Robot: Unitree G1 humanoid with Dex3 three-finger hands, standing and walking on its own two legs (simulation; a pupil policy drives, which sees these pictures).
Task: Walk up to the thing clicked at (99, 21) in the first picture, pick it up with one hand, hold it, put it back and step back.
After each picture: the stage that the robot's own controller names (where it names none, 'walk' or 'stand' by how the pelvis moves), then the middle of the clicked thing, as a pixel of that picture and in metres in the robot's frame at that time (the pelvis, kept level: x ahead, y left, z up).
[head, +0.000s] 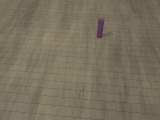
stand; (100, 28) +1.61 -0.26 -0.66
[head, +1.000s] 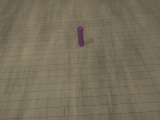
walk; (80, 36) +1.51 +0.08 -0.63
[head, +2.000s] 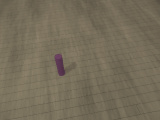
walk; (60, 65) +1.03 +0.23 -0.65
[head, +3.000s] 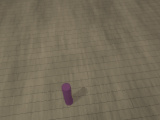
walk; (67, 94) +0.67 +0.14 -0.64
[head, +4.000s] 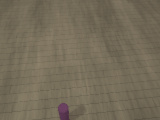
stand; (64, 115) +0.51 +0.13 -0.63
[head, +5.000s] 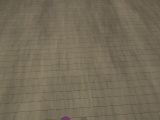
stand; out of the picture +0.45 +0.11 -0.65
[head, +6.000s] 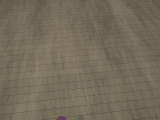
stand; out of the picture +0.44 +0.14 -0.65
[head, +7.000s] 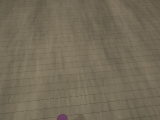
stand; out of the picture +0.46 +0.13 -0.66
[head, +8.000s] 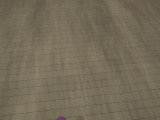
stand; out of the picture +0.45 +0.14 -0.66
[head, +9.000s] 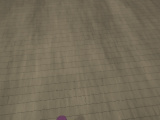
go down; out of the picture +0.45 +0.14 -0.66
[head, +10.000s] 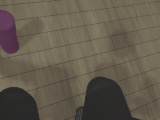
go down; (7, 36) +0.53 +0.21 -0.24
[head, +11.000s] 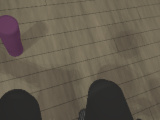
close in; (11, 39) +0.52 +0.21 -0.25
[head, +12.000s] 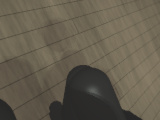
close in; out of the picture +0.50 +0.26 -0.17
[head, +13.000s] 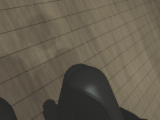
lift; out of the picture +0.49 +0.26 -0.17
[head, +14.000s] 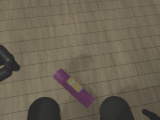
hold; (73, 87) +0.41 +0.03 -0.43
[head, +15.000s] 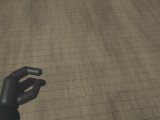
hold; out of the picture +0.36 -0.03 -0.69
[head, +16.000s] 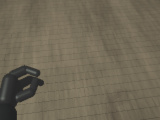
hold; out of the picture +0.37 -0.03 -0.70
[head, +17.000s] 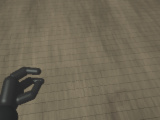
stand; out of the picture +0.38 -0.04 -0.70
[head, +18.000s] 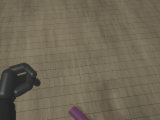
crouch; out of the picture +0.40 -0.05 -0.67
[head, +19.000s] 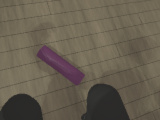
crouch; (61, 65) +0.47 -0.01 -0.36
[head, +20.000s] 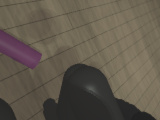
lower; (5, 44) +0.47 +0.07 -0.27
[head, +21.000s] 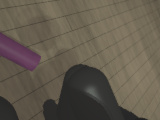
lower; (4, 46) +0.47 +0.08 -0.26
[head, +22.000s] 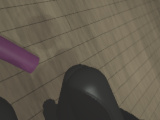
lower; (3, 48) +0.46 +0.08 -0.26
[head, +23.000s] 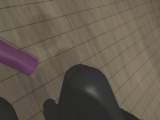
lower; (1, 51) +0.45 +0.09 -0.26
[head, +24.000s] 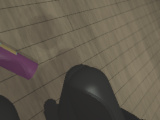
loosen; (0, 54) +0.44 +0.10 -0.26
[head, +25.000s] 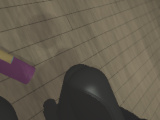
withdraw; out of the picture +0.42 +0.11 -0.26
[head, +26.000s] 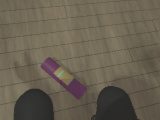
walk; (63, 78) +0.42 +0.05 -0.37
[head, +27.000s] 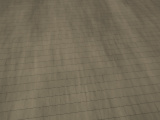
stand; out of the picture +0.31 +0.01 -0.68
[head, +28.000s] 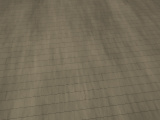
stand; out of the picture +0.30 +0.05 -0.69
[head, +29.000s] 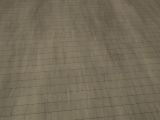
stand; out of the picture +0.28 +0.06 -0.71
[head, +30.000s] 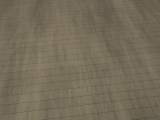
walk; out of the picture +0.28 +0.08 -0.74
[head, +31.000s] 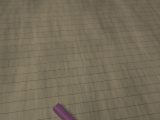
walk; (67, 117) +0.43 +0.06 -0.73
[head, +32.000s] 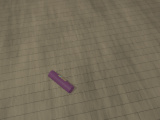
walk; (60, 81) +0.74 +0.21 -0.71
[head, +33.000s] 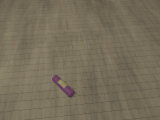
stand; (63, 85) +0.85 +0.16 -0.74
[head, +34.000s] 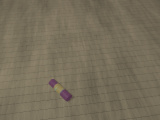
stand; (59, 89) +0.82 +0.20 -0.75
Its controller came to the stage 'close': yes
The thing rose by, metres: 0.00
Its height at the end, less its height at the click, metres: -0.09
